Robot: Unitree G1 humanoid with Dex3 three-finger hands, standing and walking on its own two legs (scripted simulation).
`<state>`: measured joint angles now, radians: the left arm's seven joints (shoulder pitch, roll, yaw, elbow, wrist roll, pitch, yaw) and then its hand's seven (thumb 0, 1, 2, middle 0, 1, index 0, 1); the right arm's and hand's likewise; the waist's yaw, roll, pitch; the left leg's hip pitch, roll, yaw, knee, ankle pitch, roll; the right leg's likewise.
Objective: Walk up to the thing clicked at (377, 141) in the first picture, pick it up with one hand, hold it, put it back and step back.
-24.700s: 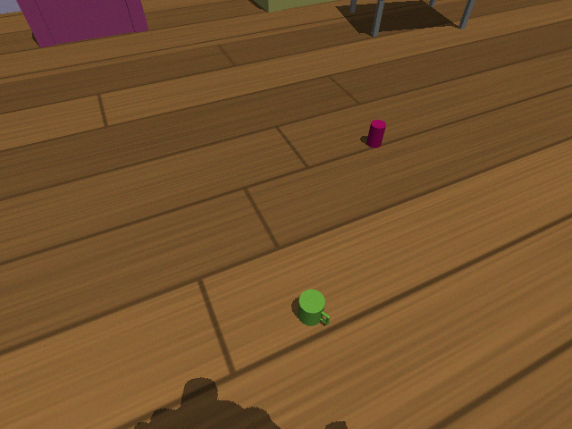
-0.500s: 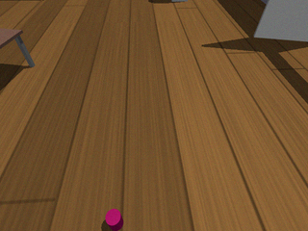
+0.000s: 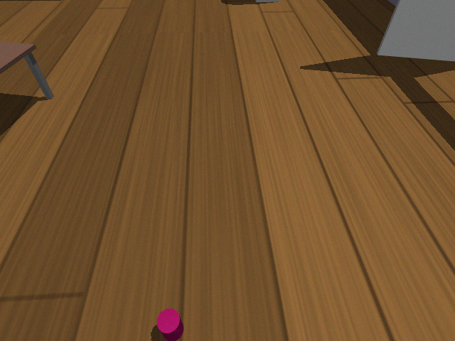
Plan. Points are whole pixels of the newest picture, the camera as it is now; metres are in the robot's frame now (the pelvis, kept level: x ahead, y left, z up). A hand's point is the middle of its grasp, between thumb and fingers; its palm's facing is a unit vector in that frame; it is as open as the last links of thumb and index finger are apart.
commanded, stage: go down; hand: left
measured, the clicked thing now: (170, 325) +0.34 +0.22 -0.72
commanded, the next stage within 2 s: none
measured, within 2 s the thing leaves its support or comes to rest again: neither
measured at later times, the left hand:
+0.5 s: hand out of the picture +0.13 +0.29 -0.21, palm faces +0.10 -0.95 -0.31, open 15.6 cm
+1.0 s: hand out of the picture +0.19 +0.34 -0.30, palm faces +0.13 -0.96 -0.24, open 17.4 cm
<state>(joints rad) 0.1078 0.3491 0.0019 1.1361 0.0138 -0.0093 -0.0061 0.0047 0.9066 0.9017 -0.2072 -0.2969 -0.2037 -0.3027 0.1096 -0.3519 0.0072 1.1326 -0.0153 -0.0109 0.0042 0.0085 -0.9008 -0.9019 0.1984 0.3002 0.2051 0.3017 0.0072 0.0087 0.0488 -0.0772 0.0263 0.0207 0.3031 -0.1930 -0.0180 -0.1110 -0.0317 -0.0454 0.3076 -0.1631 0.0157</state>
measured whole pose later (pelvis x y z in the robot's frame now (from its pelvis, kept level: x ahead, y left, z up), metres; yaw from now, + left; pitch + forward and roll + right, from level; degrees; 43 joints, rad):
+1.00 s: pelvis -0.06 +0.00 -0.22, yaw +0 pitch +29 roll -3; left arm -0.08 0.51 0.51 0.74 -0.07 -0.25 -0.38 -0.01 -0.58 0.03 -0.10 -0.11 -0.10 -0.10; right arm 0.09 -0.31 0.00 0.59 -0.02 -0.18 -0.04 0.01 -0.91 -0.90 0.20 0.30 0.21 0.30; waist -0.01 -0.02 -0.17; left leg -1.51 0.03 -0.06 1.68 -0.68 -0.02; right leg -1.51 -0.06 -0.06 1.63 -0.62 0.00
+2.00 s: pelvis -0.10 +0.01 -0.37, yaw -2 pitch +32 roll -5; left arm -0.43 0.76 0.76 0.97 -0.17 -0.37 -0.64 -0.01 -0.51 0.07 -0.06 -0.08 -0.05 -0.09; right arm 0.08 -0.36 0.07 0.68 -0.04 -0.20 -0.03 0.01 -0.91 -0.91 0.20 0.30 0.21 0.30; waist -0.04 -0.03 -0.12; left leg -2.03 0.01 -0.10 2.18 -0.71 -0.02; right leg -2.02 -0.06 -0.06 2.09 -0.62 0.01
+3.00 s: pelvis -0.11 +0.01 -0.41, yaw -3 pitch +31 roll -6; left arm -0.50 0.82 0.81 1.00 -0.20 -0.40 -0.71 -0.01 -0.53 0.08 -0.06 -0.06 -0.04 -0.08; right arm 0.09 -0.37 0.09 0.71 -0.04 -0.18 -0.01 0.01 -0.92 -0.91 0.20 0.30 0.21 0.30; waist -0.05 -0.03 -0.09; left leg -2.14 0.00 -0.11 2.31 -0.71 0.00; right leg -2.11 -0.06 -0.06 2.20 -0.63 0.02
